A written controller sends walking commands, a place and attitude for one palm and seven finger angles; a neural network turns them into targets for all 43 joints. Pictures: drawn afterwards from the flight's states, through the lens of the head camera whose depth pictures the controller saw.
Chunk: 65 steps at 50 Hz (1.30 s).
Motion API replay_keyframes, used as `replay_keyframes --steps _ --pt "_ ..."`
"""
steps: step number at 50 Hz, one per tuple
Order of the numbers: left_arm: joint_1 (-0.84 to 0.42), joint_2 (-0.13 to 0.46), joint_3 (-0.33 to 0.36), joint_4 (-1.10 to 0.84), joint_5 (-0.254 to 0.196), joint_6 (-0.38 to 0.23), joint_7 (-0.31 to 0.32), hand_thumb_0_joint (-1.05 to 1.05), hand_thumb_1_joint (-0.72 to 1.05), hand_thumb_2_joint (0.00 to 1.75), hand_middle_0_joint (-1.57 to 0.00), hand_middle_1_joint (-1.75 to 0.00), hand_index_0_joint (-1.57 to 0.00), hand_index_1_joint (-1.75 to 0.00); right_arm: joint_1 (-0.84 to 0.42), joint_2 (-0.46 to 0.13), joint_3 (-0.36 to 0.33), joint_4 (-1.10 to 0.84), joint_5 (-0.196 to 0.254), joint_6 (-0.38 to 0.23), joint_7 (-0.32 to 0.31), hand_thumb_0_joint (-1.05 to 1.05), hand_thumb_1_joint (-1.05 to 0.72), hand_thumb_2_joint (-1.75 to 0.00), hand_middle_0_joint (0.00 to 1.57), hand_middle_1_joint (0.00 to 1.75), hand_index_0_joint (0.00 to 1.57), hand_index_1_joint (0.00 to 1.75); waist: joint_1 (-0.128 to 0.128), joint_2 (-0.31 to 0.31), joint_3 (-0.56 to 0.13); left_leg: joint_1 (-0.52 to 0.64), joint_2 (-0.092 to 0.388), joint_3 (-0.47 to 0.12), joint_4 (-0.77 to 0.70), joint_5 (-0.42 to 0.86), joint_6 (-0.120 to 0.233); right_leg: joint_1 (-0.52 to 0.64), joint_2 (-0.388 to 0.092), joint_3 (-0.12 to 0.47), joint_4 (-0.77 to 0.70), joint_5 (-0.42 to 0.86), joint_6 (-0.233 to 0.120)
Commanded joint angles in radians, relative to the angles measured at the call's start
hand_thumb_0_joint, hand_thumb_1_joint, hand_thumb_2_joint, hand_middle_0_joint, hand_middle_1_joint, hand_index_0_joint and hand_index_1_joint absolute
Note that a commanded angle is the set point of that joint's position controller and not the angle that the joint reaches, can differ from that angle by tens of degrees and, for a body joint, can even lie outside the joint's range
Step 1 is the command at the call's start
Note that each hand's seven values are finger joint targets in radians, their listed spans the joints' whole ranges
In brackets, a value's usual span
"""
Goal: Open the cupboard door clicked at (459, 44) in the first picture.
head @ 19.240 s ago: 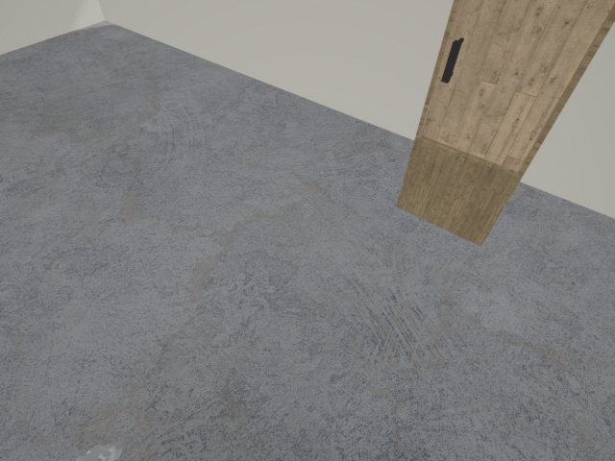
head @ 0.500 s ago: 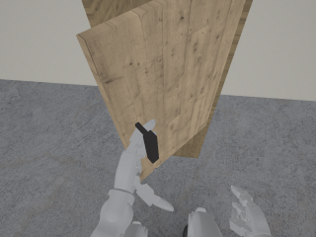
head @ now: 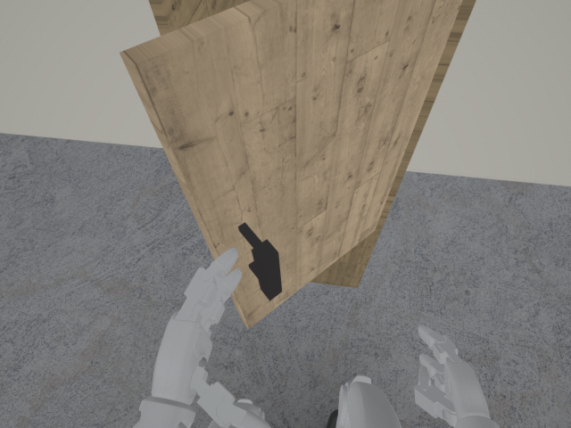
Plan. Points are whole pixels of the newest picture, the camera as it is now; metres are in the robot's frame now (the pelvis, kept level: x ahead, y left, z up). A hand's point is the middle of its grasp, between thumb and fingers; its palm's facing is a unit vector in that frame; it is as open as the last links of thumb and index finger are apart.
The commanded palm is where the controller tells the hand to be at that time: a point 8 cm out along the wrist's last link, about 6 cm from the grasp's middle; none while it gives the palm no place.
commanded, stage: slide the hand sideways off the handle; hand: left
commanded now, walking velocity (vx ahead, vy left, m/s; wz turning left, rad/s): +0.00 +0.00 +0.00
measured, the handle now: (259, 262) +0.32 +0.06 +0.06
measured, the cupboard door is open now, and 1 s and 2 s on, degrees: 47 46 46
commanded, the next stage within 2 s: draw the hand back to the body in 0.34 s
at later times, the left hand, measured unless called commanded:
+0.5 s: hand (201, 370) +0.19 +0.11 +0.06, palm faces -0.15 -0.99 -0.01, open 16.3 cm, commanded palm +0.16 +0.17 +0.07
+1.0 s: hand (101, 350) +0.19 +0.18 +0.13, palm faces -0.03 -0.98 -0.18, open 16.0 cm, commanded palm +0.15 +0.24 +0.16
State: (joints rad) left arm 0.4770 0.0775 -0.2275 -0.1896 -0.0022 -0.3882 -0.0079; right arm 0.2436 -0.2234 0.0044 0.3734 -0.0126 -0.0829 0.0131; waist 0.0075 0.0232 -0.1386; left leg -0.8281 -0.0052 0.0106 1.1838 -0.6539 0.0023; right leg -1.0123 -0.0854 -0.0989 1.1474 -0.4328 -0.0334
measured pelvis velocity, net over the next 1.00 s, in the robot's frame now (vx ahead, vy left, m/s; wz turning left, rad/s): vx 0.01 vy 0.02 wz -0.01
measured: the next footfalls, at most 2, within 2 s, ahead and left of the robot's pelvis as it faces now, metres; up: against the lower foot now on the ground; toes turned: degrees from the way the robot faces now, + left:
none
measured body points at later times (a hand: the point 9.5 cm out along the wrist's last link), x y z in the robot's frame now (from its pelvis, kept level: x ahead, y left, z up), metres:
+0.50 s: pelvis -0.01 +0.00 -0.01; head +0.07 +0.00 +0.43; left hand +0.19 +0.16 +0.06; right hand +0.19 -0.23 -0.08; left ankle -0.04 +0.12 -0.64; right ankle +0.07 -0.11 -0.64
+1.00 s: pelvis +0.01 +0.02 +0.04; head +0.03 +0.02 +0.49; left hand +0.19 +0.23 +0.15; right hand +0.20 -0.21 -0.01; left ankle -0.04 +0.12 -0.64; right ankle +0.07 -0.11 -0.64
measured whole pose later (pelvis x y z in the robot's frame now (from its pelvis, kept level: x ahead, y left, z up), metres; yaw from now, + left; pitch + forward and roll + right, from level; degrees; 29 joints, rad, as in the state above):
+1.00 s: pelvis +0.01 +0.02 +0.04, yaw +0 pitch +9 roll -2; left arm 0.63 0.28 0.09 -0.42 -0.16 -0.16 -0.14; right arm 0.30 -0.23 0.03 0.40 0.04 -0.13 -0.07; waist 0.02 0.04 -0.13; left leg -0.54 0.01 0.00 0.98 -0.59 0.02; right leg -0.69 -0.06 -0.12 0.91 -0.36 -0.01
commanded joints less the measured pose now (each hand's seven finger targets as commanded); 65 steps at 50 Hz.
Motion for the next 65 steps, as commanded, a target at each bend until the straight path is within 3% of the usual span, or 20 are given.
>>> replay_keyframes --steps 1,6,10,15,18,19,22,23,27,28,30,33,39,43,47,48,49,51,54,65 --pt "0.022 0.035 0.042 -0.261 -0.022 -0.068 -0.03 0.0 -0.5 0.3 -0.15 -0.3 -0.15 -0.3 -0.016 -0.092 -0.045 -0.169 0.003 -0.054 -0.016 0.0 -0.9 -0.9 0.2 0.3 0.2 0.3 -0.021 -0.081 -0.25 -0.089 -0.037 -0.028 -0.153 0.312 0.004 0.396 0.041 0.081 -0.125 0.211 0.001" --pt "0.052 0.085 0.121 -0.275 -0.061 -0.051 -0.065 0.0 -0.5 0.3 -0.15 -0.3 -0.15 -0.3 -0.023 -0.093 -0.048 -0.175 0.013 -0.051 -0.032 0.0 -0.9 -0.9 0.2 0.3 0.2 0.3 -0.013 -0.107 -0.255 -0.133 -0.04 -0.021 -0.131 0.283 0.004 0.422 0.04 0.106 -0.139 0.165 0.005" --pt "0.095 0.104 0.175 -0.271 -0.098 -0.036 -0.096 0.0 -0.5 0.3 -0.15 -0.3 -0.15 -0.3 -0.032 -0.091 -0.05 -0.174 0.02 -0.052 -0.042 0.0 -0.9 -0.9 0.2 0.3 0.2 0.3 -0.004 -0.091 -0.26 -0.142 -0.041 -0.016 -0.124 0.292 0.001 0.442 0.04 0.119 -0.146 0.173 0.005" --pt "0.111 0.114 0.182 -0.279 -0.127 -0.04 -0.141 0.0 -0.5 0.3 -0.15 -0.3 -0.15 -0.3 -0.034 -0.097 -0.053 -0.173 0.024 -0.061 -0.047 0.0 -0.9 -0.9 0.2 0.3 0.2 0.3 -0.017 -0.086 -0.237 -0.142 -0.036 -0.022 -0.119 0.275 0.003 0.409 0.042 0.114 -0.153 0.132 0.008" --pt "0.076 0.107 0.146 -0.318 -0.131 -0.049 -0.161 0.0 -0.5 0.3 -0.15 -0.3 -0.15 -0.3 -0.037 -0.106 -0.05 -0.178 0.022 -0.076 -0.046 0.0 -0.9 -0.9 0.2 0.3 0.2 0.3 -0.027 -0.045 -0.238 -0.131 -0.036 -0.032 -0.115 0.286 0.006 0.376 0.043 0.099 -0.134 0.128 0.003" --pt "0.087 0.101 0.146 -0.302 -0.132 -0.049 -0.162 0.0 -0.5 0.3 -0.15 -0.3 -0.15 -0.3 -0.027 -0.106 -0.051 -0.172 0.022 -0.078 -0.045 0.0 -0.9 -0.9 0.2 0.3 0.2 0.3 -0.029 -0.063 -0.24 -0.125 -0.034 -0.035 -0.116 0.292 0.004 0.371 0.044 0.092 -0.128 0.136 0.005" --pt "0.102 0.109 0.148 -0.305 -0.127 -0.04 -0.157 0.0 -0.5 0.3 -0.15 -0.3 -0.15 -0.3 -0.027 -0.106 -0.053 -0.181 0.023 -0.078 -0.042 0.0 -0.9 -0.9 0.2 0.3 0.2 0.3 -0.025 -0.058 -0.228 -0.132 -0.035 -0.033 -0.12 0.265 0.002 0.355 0.044 0.089 -0.133 0.092 0.006" --pt "0.095 0.159 0.196 -0.332 -0.124 -0.032 -0.146 0.0 -0.5 0.3 -0.15 -0.3 -0.15 -0.3 -0.035 -0.107 -0.054 -0.185 0.024 -0.072 -0.045 0.0 -0.9 -0.9 0.2 0.3 0.2 0.3 -0.01 -0.041 -0.235 -0.13 -0.035 -0.033 -0.129 0.269 0.004 0.367 0.046 0.093 -0.14 0.08 0.002" --pt "0.128 0.187 0.245 -0.428 -0.137 0.003 -0.122 0.0 -0.5 0.3 -0.15 -0.3 -0.15 -0.3 -0.023 -0.098 -0.047 -0.209 0.035 -0.055 -0.051 0.0 -0.9 -0.9 0.2 0.3 0.2 0.3 0.011 0.005 -0.264 -0.053 -0.039 -0.026 -0.196 0.301 0.002 0.449 0.05 0.083 -0.176 0.12 0.001" --pt "0.143 0.195 0.262 -0.423 -0.145 0.02 -0.12 0.0 -0.5 0.3 -0.15 -0.3 -0.15 -0.3 -0.026 -0.098 -0.047 -0.21 0.038 -0.051 -0.055 0.0 -0.9 -0.9 0.2 0.3 0.2 0.3 0.011 -0.02 -0.256 -0.043 -0.036 -0.031 -0.209 0.315 0.004 0.461 0.055 0.074 -0.189 0.132 0.0" --pt "0.151 0.182 0.268 -0.408 -0.166 0.039 -0.133 0.0 -0.5 0.3 -0.15 -0.3 -0.15 -0.3 -0.019 -0.098 -0.043 -0.203 0.044 -0.05 -0.06 0.0 -0.9 -0.9 0.2 0.3 0.2 0.3 -0.004 -0.054 -0.214 -0.031 -0.035 -0.03 -0.232 0.297 0.003 0.477 0.056 0.073 -0.227 0.116 0.009" --pt "0.141 0.169 0.248 -0.396 -0.182 0.06 -0.162 0.0 -0.5 0.3 -0.15 -0.3 -0.15 -0.3 -0.03 -0.111 -0.033 -0.2 0.048 -0.061 -0.067 0.0 -0.9 -0.9 0.2 0.3 0.2 0.3 -0.02 -0.052 -0.145 0.0 -0.029 -0.043 -0.27 0.277 0.004 0.46 0.062 0.055 -0.262 0.076 0.009" --pt "0.128 0.219 0.306 -0.404 -0.198 0.087 -0.184 0.0 -0.5 0.3 -0.15 -0.3 -0.15 -0.3 -0.023 -0.12 -0.023 -0.186 0.049 -0.087 -0.071 0.0 -0.9 -0.9 0.2 0.3 0.2 0.3 -0.014 -0.018 -0.096 0.064 -0.022 -0.05 -0.331 0.263 -0.001 0.484 0.064 0.036 -0.302 0.048 0.011" --pt "0.148 0.253 0.374 -0.437 -0.223 0.097 -0.184 0.0 -0.47 0.32 -0.15 -0.3 -0.15 -0.3 -0.024 -0.114 -0.02 -0.173 0.052 -0.102 -0.073 0.0 -0.9 -0.9 0.2 0.3 0.2 0.3 0.009 -0.002 -0.123 0.117 -0.019 -0.049 -0.363 0.347 -0.004 0.56 0.069 0.027 -0.312 0.148 0.006" --pt "0.136 0.266 0.408 -0.447 -0.253 0.116 -0.211 0.0 -0.32 0.37 -0.16 -0.3 -0.16 -0.3 -0.025 -0.116 -0.014 -0.15 0.062 -0.124 -0.074 0.0 -0.9 -0.9 0.2 0.3 0.2 0.3 0.007 0.024 -0.103 0.17 -0.013 -0.049 -0.395 0.404 -0.01 0.598 0.074 0.019 -0.342 0.218 0.009" --pt "0.195 0.412 0.457 -0.484 -0.09 0.193 -0.058 0.0 -0.29 0.39 -0.16 -0.3 -0.16 -0.3 -0.018 -0.106 -0.026 -0.143 0.04 -0.101 -0.108 0.0 -0.9 -0.9 0.2 0.3 0.2 0.3 0.059 0.014 -0.139 0.193 0.008 -0.039 -0.464 0.454 -0.001 0.675 0.049 0.047 -0.373 0.218 -0.002" --pt "0.218 0.287 0.376 -0.523 -0.078 0.236 0.002 0.0 -0.26 0.4 -0.16 -0.3 -0.16 -0.3 -0.022 -0.088 -0.013 -0.154 0.032 -0.1 -0.114 0.0 -0.9 -0.9 0.2 0.3 0.2 0.3 0.03 0.048 -0.071 0.205 0.001 -0.034 -0.49 0.471 -0.006 0.678 0.046 0.039 -0.402 0.232 0.006" --pt "0.219 0.285 0.37 -0.527 -0.042 0.28 0.069 0.0 -0.18 0.43 -0.16 -0.3 -0.16 -0.3 -0.01 -0.092 -0.008 -0.117 0.031 -0.094 -0.114 0.0 -0.9 -0.9 0.2 0.3 0.2 0.3 0.029 0.087 -0.047 0.258 0.014 -0.04 -0.512 0.537 -0.011 0.694 0.048 0.024 -0.432 0.249 0.009" --pt "0.169 0.288 0.36 -0.519 -0.016 0.297 0.113 0.0 -0.08 0.48 -0.16 -0.3 -0.16 -0.3 -0.03 -0.097 -0.001 -0.086 0.023 -0.106 -0.119 0.0 -0.9 -0.9 0.2 0.3 0.2 0.3 0.019 0.031 -0.01 0.334 0.021 -0.048 -0.565 0.578 -0.008 0.738 0.052 0.015 -0.485 0.278 0.013" --pt "0.062 0.348 0.487 -0.456 -0.007 0.268 0.148 0.0 0.31 0.64 -0.18 -0.3 -0.18 -0.3 -0.104 -0.101 0.009 0.02 0.01 -0.143 -0.113 0.0 -0.9 -0.9 0.2 0.3 0.2 0.3 0.047 0.032 0.071 0.511 0.025 -0.033 -0.757 0.634 -0.017 0.934 0.053 0.013 -0.649 0.34 0.011"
